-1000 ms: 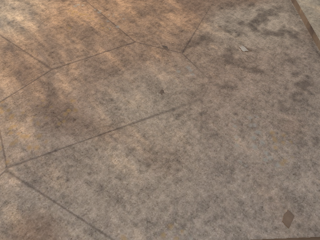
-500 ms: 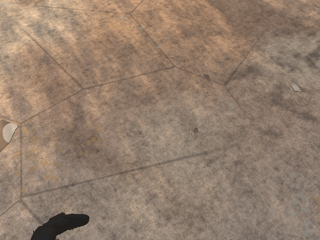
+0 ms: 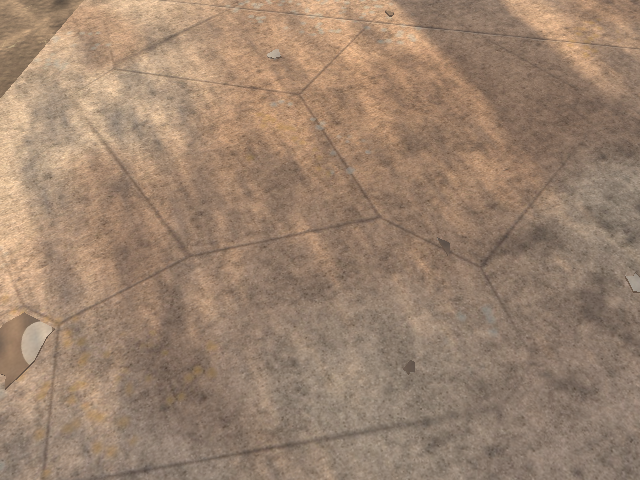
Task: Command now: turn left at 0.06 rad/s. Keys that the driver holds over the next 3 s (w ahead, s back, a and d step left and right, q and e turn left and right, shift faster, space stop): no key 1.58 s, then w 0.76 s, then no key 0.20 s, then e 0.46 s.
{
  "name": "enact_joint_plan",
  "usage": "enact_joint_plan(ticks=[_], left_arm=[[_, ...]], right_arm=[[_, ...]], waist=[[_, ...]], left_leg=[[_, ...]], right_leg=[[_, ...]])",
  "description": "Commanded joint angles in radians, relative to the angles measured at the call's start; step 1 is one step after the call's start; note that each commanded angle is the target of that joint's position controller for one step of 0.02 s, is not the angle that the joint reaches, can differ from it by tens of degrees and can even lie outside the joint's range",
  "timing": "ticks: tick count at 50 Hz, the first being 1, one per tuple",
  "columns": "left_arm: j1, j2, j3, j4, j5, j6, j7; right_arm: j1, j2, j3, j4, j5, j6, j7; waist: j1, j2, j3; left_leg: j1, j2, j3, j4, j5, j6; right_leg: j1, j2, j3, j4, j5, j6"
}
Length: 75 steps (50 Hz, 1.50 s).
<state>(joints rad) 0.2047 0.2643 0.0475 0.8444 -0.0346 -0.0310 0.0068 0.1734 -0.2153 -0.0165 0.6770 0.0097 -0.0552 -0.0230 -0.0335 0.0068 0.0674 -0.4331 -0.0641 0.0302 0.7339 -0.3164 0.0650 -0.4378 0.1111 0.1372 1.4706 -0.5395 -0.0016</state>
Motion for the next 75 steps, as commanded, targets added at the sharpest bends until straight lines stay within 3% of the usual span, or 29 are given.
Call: enact_joint_plan(ticks=[1,2,3,5,6,8,10,11,12,13,14,15,16,19,23,27,37,48,75], left_arm=[[0.014,0.021,-0.008,-0.113,0.007,-0.004,-0.003],[0.033,-0.001,-0.018,-0.122,0.008,0.006,0.004],[0.018,-0.006,-0.021,-0.126,0.017,0.007,0.011],[0.027,-0.013,-0.031,-0.109,0.037,0.009,0.016],[0.040,0.003,-0.029,-0.103,0.037,0.014,0.013],[0.012,0.042,-0.017,-0.102,0.029,0.021,0.012],[-0.017,0.065,-0.002,-0.102,0.039,0.023,0.009],[-0.035,0.073,0.004,-0.109,0.053,0.020,0.008],[-0.044,0.110,0.011,-0.126,0.060,0.015,0.010],[-0.071,0.152,0.011,-0.156,0.064,0.010,0.016],[-0.105,0.105,-0.002,-0.149,0.069,0.011,0.013],[-0.152,0.050,-0.015,-0.154,0.060,0.005,0.007],[-0.151,0.025,-0.024,-0.141,0.061,0.000,0.005],[-0.071,0.065,-0.018,-0.102,0.047,-0.020,0.001],[-0.033,0.066,-0.014,-0.067,0.040,-0.021,0.005],[-0.039,0.060,-0.009,-0.045,0.035,-0.009,0.002],[-0.071,0.066,-0.002,0.004,0.033,0.016,0.007],[-0.075,0.066,-0.005,0.071,0.034,0.033,0.018],[0.002,0.039,-0.025,0.193,0.030,0.041,0.034]], right_arm=[[-0.020,-0.015,-0.004,-0.031,0.010,-0.011,-0.008],[-0.057,-0.021,-0.002,-0.030,0.005,0.002,-0.003],[-0.074,-0.031,-0.005,-0.033,-0.002,0.007,-0.003],[-0.030,-0.103,-0.031,-0.016,-0.025,0.007,0.000],[-0.006,-0.122,-0.039,-0.002,-0.023,0.011,0.002],[0.019,-0.125,-0.040,0.021,-0.014,0.021,0.008],[0.011,-0.108,-0.034,0.037,-0.006,0.031,0.013],[0.034,-0.084,-0.025,0.056,-0.014,0.029,0.017],[0.053,-0.052,-0.016,0.068,-0.032,0.028,0.016],[0.124,-0.027,-0.012,0.082,-0.041,0.030,0.011],[0.128,-0.020,-0.012,0.075,-0.024,0.041,-0.005],[0.069,-0.063,-0.021,0.075,-0.021,0.049,-0.017],[0.048,-0.083,-0.028,0.081,-0.019,0.054,-0.023],[0.076,-0.101,-0.036,0.125,-0.019,0.054,-0.024],[0.100,-0.102,-0.035,0.182,-0.010,0.041,-0.020],[0.121,-0.098,-0.033,0.233,-0.008,0.048,-0.021],[0.144,-0.112,-0.027,0.328,-0.009,0.057,-0.027],[0.163,-0.090,-0.012,0.388,-0.013,0.045,-0.026],[0.273,-0.036,0.009,0.444,-0.013,0.042,-0.028]], waist=[[0.071,-0.024,-0.039],[0.105,0.002,-0.031],[0.103,0.027,-0.043],[0.075,0.109,-0.141],[0.064,0.138,-0.174],[0.042,0.151,-0.170],[0.047,0.139,-0.128],[0.046,0.115,-0.102],[0.036,0.052,-0.076],[-0.024,-0.103,-0.081],[-0.034,-0.246,-0.113],[-0.020,-0.221,-0.062],[-0.011,-0.193,-0.075],[0.012,-0.103,-0.123],[0.027,-0.069,-0.172],[0.030,-0.039,-0.169],[0.030,-0.007,-0.104],[0.031,-0.001,-0.050],[0.036,-0.002,-0.010]], left_leg=[[0.124,0.227,-0.242,-0.380,0.507,0.159],[0.079,0.168,-0.136,-0.404,0.575,0.154],[0.066,0.141,-0.086,-0.410,0.664,0.148],[0.132,0.168,-0.051,-0.398,0.807,0.176],[0.162,0.193,-0.053,-0.394,0.790,0.182],[0.146,0.218,-0.075,-0.389,0.538,0.164],[0.081,0.193,-0.093,-0.360,0.142,0.103],[0.053,0.163,-0.098,-0.341,-0.028,0.055],[0.017,0.121,-0.085,-0.272,-0.152,-0.005],[0.031,0.054,-0.046,-0.167,-0.196,-0.064],[0.110,0.069,-0.038,-0.164,-0.124,-0.091],[0.139,0.087,-0.048,-0.184,-0.033,-0.097],[0.151,0.091,-0.049,-0.203,0.011,-0.094],[0.208,0.099,-0.063,-0.248,0.067,-0.101],[0.209,0.109,-0.066,-0.265,0.131,-0.110],[0.213,0.112,-0.057,-0.268,0.168,-0.115],[0.227,0.110,-0.041,-0.294,0.204,-0.099],[0.188,0.103,-0.033,-0.327,0.126,-0.081],[0.155,0.088,-0.023,-0.373,0.062,-0.064]], right_leg=[[-0.140,-0.108,0.005,-0.084,0.008,-0.013],[-0.078,-0.118,-0.068,-0.297,0.042,0.007],[-0.020,-0.130,-0.100,-0.488,0.106,0.036],[0.079,-0.142,-0.128,-0.627,0.225,0.074],[0.111,-0.146,-0.131,-0.674,0.276,0.083],[0.165,-0.143,-0.140,-0.771,0.368,0.074],[0.243,-0.118,-0.166,-0.913,0.430,0.041],[0.279,-0.121,-0.151,-0.973,0.458,0.024],[0.301,-0.203,-0.043,-1.008,0.552,-0.002],[0.253,-0.316,0.081,-1.054,0.607,-0.066],[0.132,-0.358,0.183,-1.168,0.294,-0.169],[0.093,-0.308,0.179,-1.181,0.146,-0.156],[0.099,-0.276,0.138,-1.165,0.124,-0.128],[0.167,-0.224,0.062,-1.096,0.308,-0.087],[0.291,-0.210,0.018,-1.017,0.660,-0.106],[0.322,-0.202,-0.003,-0.997,0.773,-0.124],[0.277,-0.153,-0.065,-0.998,0.648,-0.106],[0.254,-0.130,-0.089,-1.016,0.482,-0.073],[0.237,-0.127,-0.086,-1.064,0.386,-0.053]])
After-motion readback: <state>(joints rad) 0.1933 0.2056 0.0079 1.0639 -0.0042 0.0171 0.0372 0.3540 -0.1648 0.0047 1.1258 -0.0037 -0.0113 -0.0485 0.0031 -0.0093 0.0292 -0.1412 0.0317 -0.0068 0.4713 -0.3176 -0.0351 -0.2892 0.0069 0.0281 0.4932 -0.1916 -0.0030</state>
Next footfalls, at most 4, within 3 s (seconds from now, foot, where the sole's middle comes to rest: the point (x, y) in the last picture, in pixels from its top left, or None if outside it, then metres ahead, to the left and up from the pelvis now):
0.24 right None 0.17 -0.18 -0.75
2.30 left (294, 434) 0.53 0.08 -0.75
2.84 right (391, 389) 0.62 -0.13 -0.75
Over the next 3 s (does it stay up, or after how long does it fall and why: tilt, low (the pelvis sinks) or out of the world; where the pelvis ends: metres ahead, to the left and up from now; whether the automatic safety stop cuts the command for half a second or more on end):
stays up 0.55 -0.03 0.03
